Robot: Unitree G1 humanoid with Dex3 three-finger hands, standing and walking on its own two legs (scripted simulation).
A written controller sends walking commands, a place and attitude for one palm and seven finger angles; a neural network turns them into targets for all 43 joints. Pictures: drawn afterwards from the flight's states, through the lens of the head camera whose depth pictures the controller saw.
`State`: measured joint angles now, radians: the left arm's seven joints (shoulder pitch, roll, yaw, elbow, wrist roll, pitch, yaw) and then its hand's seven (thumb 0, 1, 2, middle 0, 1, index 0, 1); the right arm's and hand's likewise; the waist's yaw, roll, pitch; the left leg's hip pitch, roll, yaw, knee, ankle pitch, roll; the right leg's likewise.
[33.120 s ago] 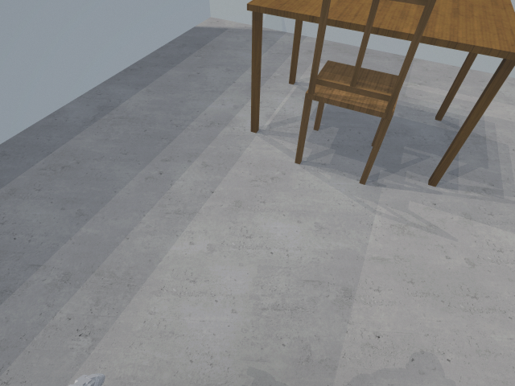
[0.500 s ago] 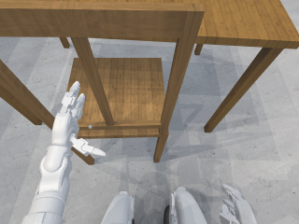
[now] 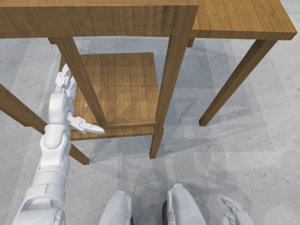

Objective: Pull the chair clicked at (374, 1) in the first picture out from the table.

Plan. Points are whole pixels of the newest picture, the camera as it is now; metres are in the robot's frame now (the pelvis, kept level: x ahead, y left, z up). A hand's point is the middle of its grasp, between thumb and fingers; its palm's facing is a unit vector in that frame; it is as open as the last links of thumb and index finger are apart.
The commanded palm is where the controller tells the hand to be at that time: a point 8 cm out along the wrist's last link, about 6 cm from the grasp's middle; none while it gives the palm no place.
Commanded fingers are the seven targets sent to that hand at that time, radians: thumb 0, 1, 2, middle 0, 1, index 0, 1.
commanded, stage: push the fingers through the gap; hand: left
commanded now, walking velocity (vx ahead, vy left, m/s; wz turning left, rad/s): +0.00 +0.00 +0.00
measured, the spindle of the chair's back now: (89, 95) +0.42 +0.15 +0.07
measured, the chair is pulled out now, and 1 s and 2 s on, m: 0.06 0.06 0.01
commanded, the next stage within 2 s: hook a spindle and tug to test in 0.94 s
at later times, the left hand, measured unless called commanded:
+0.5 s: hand (89, 93) +0.45 +0.16 +0.02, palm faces -0.01 -1.00 -0.03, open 17.0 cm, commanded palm +0.43 +0.21 +0.02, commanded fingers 0.00 -0.50 0.30 -0.06 -0.08 -0.06 -0.08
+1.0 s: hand (89, 92) +0.46 +0.16 +0.02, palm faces +0.01 -1.00 -0.04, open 17.2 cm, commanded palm +0.43 +0.20 +0.02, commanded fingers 0.00 -0.50 0.30 -0.06 -0.08 -0.06 -0.08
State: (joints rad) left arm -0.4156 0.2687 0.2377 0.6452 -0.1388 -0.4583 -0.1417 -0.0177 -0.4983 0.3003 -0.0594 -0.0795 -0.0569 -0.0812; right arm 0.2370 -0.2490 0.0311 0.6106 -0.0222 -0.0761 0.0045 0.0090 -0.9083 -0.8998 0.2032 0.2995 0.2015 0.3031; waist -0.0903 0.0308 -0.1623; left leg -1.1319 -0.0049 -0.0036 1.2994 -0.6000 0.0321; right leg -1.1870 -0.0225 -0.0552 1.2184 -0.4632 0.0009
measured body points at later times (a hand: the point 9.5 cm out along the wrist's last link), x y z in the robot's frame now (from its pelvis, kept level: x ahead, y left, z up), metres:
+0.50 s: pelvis -0.01 +0.00 -0.01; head +0.14 +0.01 +0.42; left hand +0.45 +0.22 +0.03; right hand +0.08 -0.26 -0.12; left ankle +0.00 +0.10 -0.62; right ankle +0.06 -0.13 -0.62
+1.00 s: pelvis -0.01 +0.00 +0.00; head +0.13 +0.02 +0.42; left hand +0.45 +0.21 +0.03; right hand +0.06 -0.26 -0.12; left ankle +0.00 +0.10 -0.62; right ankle +0.06 -0.13 -0.62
